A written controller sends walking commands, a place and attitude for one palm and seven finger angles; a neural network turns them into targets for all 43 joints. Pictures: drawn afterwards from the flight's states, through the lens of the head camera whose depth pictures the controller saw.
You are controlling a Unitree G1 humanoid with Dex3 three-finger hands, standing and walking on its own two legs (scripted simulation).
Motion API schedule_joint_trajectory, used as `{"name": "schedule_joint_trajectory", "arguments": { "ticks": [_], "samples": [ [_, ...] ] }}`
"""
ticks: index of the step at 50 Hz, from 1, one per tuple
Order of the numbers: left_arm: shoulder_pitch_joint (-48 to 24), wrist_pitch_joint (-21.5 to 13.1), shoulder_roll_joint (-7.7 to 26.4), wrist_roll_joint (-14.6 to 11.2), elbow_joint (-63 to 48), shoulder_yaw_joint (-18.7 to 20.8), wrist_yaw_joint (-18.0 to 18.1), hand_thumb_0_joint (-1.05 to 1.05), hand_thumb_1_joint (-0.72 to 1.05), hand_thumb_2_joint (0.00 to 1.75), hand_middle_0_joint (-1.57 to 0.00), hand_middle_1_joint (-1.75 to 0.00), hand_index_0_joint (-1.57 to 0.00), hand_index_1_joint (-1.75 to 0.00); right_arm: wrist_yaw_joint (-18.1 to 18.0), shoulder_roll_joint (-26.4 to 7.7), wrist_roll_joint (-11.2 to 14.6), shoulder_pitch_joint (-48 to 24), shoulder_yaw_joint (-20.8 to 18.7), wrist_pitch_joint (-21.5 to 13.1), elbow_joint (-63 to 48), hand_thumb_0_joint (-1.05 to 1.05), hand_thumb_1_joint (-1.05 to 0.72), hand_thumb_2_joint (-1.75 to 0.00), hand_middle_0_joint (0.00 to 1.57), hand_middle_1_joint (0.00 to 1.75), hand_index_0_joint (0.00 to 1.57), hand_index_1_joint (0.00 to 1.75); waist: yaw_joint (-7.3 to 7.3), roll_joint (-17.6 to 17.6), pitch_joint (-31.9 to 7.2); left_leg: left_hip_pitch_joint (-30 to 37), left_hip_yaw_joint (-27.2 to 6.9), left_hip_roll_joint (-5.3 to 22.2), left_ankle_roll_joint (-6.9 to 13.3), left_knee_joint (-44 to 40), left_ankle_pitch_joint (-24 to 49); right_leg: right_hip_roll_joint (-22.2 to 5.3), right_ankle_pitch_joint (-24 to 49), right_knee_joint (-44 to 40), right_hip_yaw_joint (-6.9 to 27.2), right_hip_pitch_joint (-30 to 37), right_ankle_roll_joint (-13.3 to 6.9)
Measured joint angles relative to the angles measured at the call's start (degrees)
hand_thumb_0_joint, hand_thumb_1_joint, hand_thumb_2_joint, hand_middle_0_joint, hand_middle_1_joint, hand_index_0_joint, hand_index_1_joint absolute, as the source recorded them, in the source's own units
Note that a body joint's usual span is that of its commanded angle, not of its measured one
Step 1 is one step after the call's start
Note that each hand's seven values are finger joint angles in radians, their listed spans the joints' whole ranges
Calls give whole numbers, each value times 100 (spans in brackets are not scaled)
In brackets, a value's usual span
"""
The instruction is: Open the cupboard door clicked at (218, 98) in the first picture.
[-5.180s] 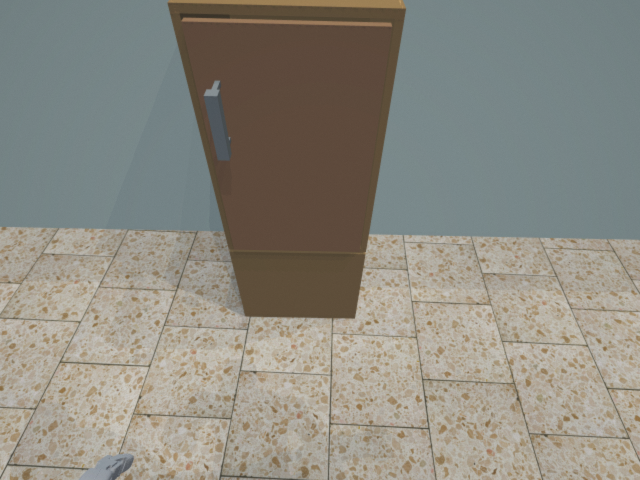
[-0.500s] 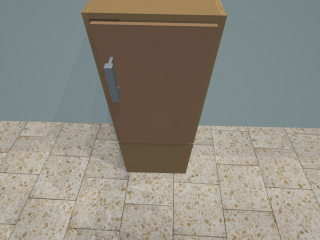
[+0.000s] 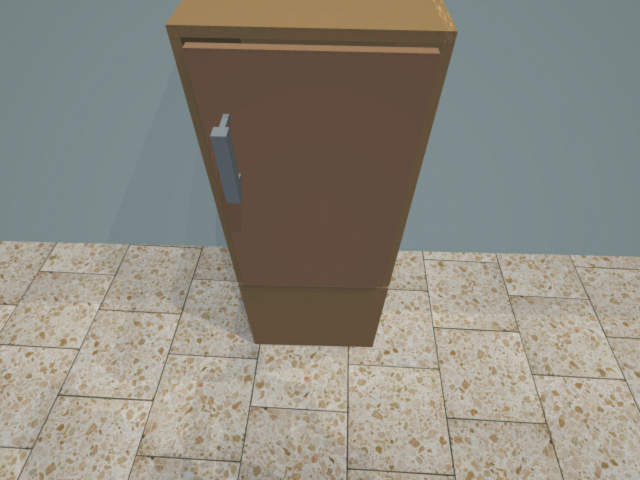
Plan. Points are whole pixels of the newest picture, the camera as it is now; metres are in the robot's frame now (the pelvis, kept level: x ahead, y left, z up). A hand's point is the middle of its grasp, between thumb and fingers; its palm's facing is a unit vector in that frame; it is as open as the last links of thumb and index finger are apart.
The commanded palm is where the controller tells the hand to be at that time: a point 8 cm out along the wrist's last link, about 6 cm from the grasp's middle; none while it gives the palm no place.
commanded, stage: raise the hand with hooked fingers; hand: left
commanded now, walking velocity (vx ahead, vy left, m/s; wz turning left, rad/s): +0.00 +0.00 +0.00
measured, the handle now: (230, 159) +0.57 +0.19 +0.06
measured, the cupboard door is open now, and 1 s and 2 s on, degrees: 0 0 0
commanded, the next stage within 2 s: none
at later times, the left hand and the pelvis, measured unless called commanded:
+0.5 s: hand out of the picture +0.12 +0.20 -0.03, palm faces +0.18 -0.98 -0.06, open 9.3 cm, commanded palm +0.13 +0.26 -0.02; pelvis -0.04 -0.04 -0.08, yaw +3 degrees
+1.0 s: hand (125, 413) +0.19 +0.24 +0.01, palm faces -0.01 -1.00 -0.06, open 12.3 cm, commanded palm +0.16 +0.30 +0.03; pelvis -0.05 +0.00 -0.05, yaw +1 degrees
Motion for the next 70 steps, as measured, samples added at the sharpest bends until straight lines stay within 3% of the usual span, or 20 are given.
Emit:
{"name": "schedule_joint_trajectory", "arguments": {
  "ticks": [1,3,5,7,10,14,18,20,23,27,30,33,35,37,42,47,52,59,66,70],
  "samples": [
    [333,89,3,-147,-1111,89,53,1,91,89,-20,-30,-20,-30,-93,0,61,128,17,-245,-232,1,-91,-90,20,30,20,30,38,-56,0,-4,7,-21,-3,2,-6,-20,-31,96,7,-53,-32],
    [704,-240,33,-345,-2797,120,336,2,90,89,-20,-30,-20,-31,-255,-18,170,275,-10,-803,-492,1,-91,-90,20,30,20,30,69,-122,-147,-77,-16,-82,-18,31,-5,-82,-149,293,-23,-176,-63],
    [631,-454,-29,-568,-3877,192,423,2,88,88,-20,-32,-20,-32,-314,-94,233,245,-84,-1075,-799,1,-91,-90,20,30,20,30,-16,-51,-279,-214,-119,-116,-29,180,-35,-115,-247,434,-128,-255,-45],
    [306,-929,-79,-663,-4385,373,257,2,86,87,-20,-33,-20,-33,-333,-181,190,72,-161,-1212,-1111,2,-91,-90,20,30,20,30,-129,62,-455,-503,-211,-99,-44,431,-98,-97,-316,631,-213,-484,-56],
    [-182,-1992,9,-872,-4381,814,-391,1,81,85,-21,-36,-20,-37,-241,-201,89,-304,-268,-1241,-1584,1,-91,-90,20,30,20,30,-175,43,-777,-1191,-191,-6,-108,956,-252,-32,-505,1252,-164,-1237,-120],
    [-247,-3096,261,-1255,-4019,1227,-1788,0,73,82,-21,-41,-21,-42,-32,-231,92,-690,-397,-1235,-2244,1,-90,-90,20,30,20,30,-117,-170,-869,-2082,-209,130,-220,1828,-549,72,-865,2221,-136,-2173,-235],
    [352,-2921,352,-1565,-3943,1395,-2652,0,64,78,-22,-47,-22,-47,-46,-440,131,-752,-480,-1238,-2787,1,-90,-90,20,30,20,30,38,-226,-867,-2680,-356,186,-284,2493,-788,124,-1136,2843,-250,-2694,-301],
    [664,-2861,308,-1680,-4074,1498,-2698,1,59,76,-23,-50,-22,-50,-110,-519,123,-697,-516,-1280,-2894,1,-90,-90,20,30,20,30,150,-205,-892,-2903,-465,208,-293,2756,-887,154,-1232,3033,-344,-2842,-321],
    [838,-3106,258,-1768,-4530,1629,-2520,1,52,73,-23,-54,-23,-55,-236,-569,70,-606,-488,-1370,-2834,1,-90,-90,20,30,20,30,322,-140,-916,-3213,-656,239,-299,3145,-1020,207,-1347,3282,-513,-3019,-358],
    [338,-3464,346,-1911,-5002,1630,-2556,1,42,69,-23,-60,-23,-61,-354,-472,100,-620,-264,-1429,-2535,1,-90,-90,20,30,20,30,385,10,-862,-3523,-861,277,-311,3553,-1127,277,-1431,3546,-686,-3200,-404],
    [-309,-3085,629,-1892,-4914,1546,-2862,1,35,66,-24,-65,-23,-65,-408,-306,168,-611,-32,-1372,-2406,1,-90,-90,20,30,20,30,271,133,-778,-3586,-891,305,-302,3607,-1099,311,-1377,3562,-704,-3250,-411],
    [-707,-2183,972,-1871,-4649,1536,-3085,1,28,63,-24,-69,-24,-70,-420,-134,220,-454,130,-1225,-2432,2,-90,-90,20,30,20,30,79,222,-707,-3418,-781,331,-290,3375,-981,322,-1225,3352,-599,-3146,-368],
    [-694,-1667,1068,-1969,-4559,1657,-3042,1,24,61,-25,-72,-25,-73,-410,-60,234,-267,169,-1129,-2489,2,-90,-90,21,30,20,30,-50,248,-724,-3225,-645,341,-269,3117,-889,313,-1104,3131,-475,-3025,-309],
    [-545,-1445,1035,-2111,-4569,1853,-2840,1,19,59,-25,-75,-25,-76,-398,-37,236,-47,148,-1079,-2528,2,-90,-90,21,30,20,30,-123,245,-776,-3022,-503,341,-232,2852,-808,299,-988,2898,-347,-2892,-253],
    [-250,-1876,819,-2133,-4745,2143,-2276,0,8,54,-26,-83,-26,-83,-331,-236,213,367,-8,-1119,-2495,2,-90,-90,21,30,20,30,-98,230,-861,-2760,-349,276,-120,2505,-701,226,-827,2537,-220,-2660,-155],
    [-430,-2166,798,-1927,-4575,1864,-2400,0,-4,49,-26,-90,-26,-91,-343,-542,248,354,-57,-1209,-2420,2,-90,-90,21,30,20,30,-44,209,-761,-2771,-371,176,-16,2527,-685,135,-800,2488,-254,-2602,-68],
    [-641,-1970,914,-1804,-4564,1675,-2542,0,-16,44,-28,-98,-27,-98,-421,-560,272,137,-20,-1297,-2478,2,-90,-90,20,30,20,30,-64,85,-686,-2583,-328,143,46,2400,-645,104,-716,2313,-219,-2404,-16],
    [-1022,-1790,1121,-1937,-4646,2015,-2332,-1,-32,37,-29,-108,-29,-109,-391,-393,289,-40,144,-1293,-2700,2,-90,-90,20,30,20,30,-25,49,-725,-2154,-344,127,67,2099,-581,106,-574,1877,-247,-1910,4],
    [-1494,-1119,1268,-1869,-4061,2022,-2646,-1,-44,32,-30,-116,-29,-116,-400,-388,313,-130,309,-1159,-2793,2,-90,-90,21,30,20,30,100,164,-706,-1904,-354,77,97,1826,-473,73,-447,1554,-272,-1628,36],
    [-1718,-1116,1285,-1834,-3933,2081,-2732,-1,-47,31,-30,-118,-29,-118,-438,-386,281,-144,354,-1129,-2748,2,-90,-90,21,30,20,30,126,147,-588,-1779,-354,74,87,1712,-426,73,-405,1452,-274,-1512,21]
  ]
}}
